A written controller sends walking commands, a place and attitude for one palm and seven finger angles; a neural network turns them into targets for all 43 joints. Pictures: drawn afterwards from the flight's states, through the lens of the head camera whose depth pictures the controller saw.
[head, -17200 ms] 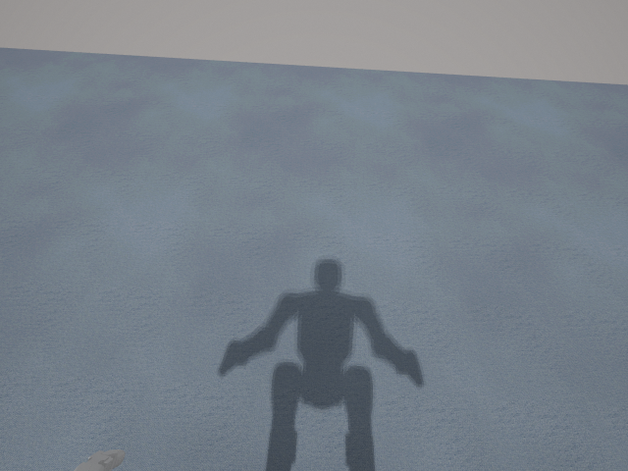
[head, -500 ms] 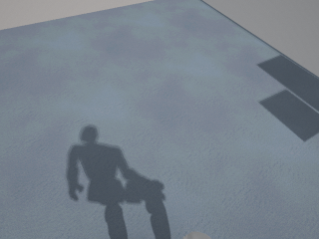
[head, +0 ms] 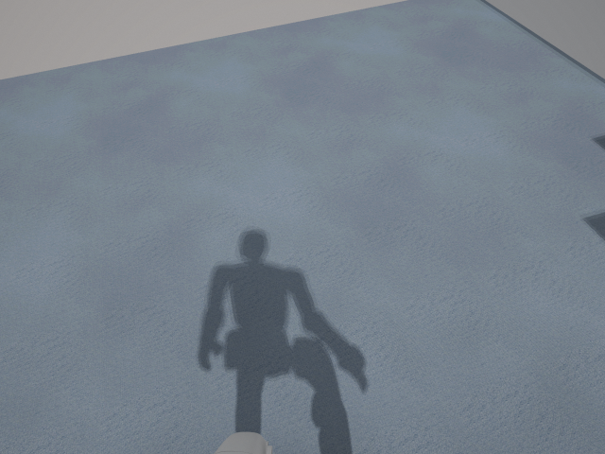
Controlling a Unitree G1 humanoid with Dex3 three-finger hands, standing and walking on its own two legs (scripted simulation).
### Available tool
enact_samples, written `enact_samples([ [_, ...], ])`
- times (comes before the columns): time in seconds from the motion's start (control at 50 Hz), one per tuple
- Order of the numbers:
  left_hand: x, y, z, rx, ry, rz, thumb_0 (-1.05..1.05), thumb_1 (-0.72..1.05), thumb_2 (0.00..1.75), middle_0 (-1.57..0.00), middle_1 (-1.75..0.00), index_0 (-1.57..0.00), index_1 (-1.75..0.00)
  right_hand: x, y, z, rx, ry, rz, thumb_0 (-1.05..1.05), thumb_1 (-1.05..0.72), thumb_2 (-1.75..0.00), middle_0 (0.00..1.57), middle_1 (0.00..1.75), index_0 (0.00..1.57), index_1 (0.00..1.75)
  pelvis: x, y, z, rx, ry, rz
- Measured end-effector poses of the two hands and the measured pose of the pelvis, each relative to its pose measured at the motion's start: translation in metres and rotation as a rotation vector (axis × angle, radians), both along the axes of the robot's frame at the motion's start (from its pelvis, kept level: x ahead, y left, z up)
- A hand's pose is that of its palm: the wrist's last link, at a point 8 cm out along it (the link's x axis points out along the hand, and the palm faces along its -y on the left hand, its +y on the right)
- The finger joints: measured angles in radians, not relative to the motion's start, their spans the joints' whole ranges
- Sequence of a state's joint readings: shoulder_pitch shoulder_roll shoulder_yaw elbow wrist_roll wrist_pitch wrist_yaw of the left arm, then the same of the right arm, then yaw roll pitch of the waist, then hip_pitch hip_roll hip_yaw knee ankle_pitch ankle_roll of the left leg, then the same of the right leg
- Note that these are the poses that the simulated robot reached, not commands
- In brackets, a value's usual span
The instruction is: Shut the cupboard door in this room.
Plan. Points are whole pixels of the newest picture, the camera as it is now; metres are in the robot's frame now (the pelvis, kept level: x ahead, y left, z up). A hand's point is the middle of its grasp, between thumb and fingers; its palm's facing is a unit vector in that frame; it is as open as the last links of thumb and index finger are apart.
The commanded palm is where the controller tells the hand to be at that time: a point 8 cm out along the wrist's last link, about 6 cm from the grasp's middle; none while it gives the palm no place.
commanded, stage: turn or walk to find it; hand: left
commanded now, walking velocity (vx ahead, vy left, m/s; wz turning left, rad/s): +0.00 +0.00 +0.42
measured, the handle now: out of the picture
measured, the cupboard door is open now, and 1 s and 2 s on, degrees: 89 89 89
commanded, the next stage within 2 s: stand and wait in 1.14 s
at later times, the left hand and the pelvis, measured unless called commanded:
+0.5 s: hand out of the picture +0.01 +0.27 -0.17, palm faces +0.23 -0.94 -0.26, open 7.4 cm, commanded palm none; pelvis -0.02 +0.04 +0.00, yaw +11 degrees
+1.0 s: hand out of the picture -0.06 +0.18 -0.16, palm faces +0.42 -0.87 -0.26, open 7.3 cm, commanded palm none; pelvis -0.03 -0.02 +0.00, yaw +25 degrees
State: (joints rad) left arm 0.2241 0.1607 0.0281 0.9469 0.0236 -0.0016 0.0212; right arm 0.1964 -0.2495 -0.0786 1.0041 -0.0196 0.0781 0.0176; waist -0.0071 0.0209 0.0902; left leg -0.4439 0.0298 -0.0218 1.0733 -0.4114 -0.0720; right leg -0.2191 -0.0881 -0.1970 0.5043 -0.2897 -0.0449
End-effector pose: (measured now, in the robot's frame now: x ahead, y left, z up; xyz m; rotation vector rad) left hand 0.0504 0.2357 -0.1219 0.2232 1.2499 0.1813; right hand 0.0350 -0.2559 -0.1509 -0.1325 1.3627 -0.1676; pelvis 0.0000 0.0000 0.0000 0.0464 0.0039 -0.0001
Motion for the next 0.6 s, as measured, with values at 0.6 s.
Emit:
enact_samples([
  [0.6,-0.035,0.055,-0.005,0.016,-0.076,0.218,0.01,0.91,0.9,-0.2,-0.3,-0.2,-0.3,0.06,0.058,0.006,0.01,-0.108,0.263,0.01,-0.91,-0.9,0.2,0.3,0.2,0.3,-0.016,0.02,-0.005,-0.034,-0.006,0.237],
])
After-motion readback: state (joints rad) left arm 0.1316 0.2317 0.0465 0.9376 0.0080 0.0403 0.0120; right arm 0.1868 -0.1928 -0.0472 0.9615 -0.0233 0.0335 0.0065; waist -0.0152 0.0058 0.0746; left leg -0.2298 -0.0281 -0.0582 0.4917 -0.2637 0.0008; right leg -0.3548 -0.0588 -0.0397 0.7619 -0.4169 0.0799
